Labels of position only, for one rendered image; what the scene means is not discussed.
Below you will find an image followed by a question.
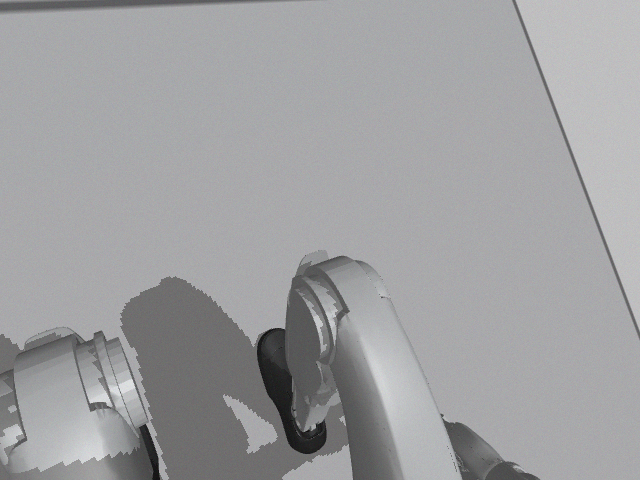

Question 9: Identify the right robot foot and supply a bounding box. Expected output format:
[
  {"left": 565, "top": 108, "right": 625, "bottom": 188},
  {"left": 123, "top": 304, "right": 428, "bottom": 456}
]
[{"left": 257, "top": 328, "right": 327, "bottom": 454}]

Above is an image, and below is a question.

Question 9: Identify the left robot foot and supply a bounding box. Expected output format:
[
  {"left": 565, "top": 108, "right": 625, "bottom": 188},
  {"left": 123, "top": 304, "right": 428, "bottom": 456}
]
[{"left": 139, "top": 424, "right": 160, "bottom": 480}]

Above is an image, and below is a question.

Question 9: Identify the right robot arm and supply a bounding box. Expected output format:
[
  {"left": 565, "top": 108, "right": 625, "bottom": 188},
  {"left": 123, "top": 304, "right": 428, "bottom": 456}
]
[{"left": 485, "top": 462, "right": 540, "bottom": 480}]

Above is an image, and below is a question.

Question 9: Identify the right robot hand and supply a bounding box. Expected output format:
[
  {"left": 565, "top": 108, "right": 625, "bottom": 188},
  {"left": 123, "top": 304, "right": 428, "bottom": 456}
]
[{"left": 440, "top": 413, "right": 505, "bottom": 480}]

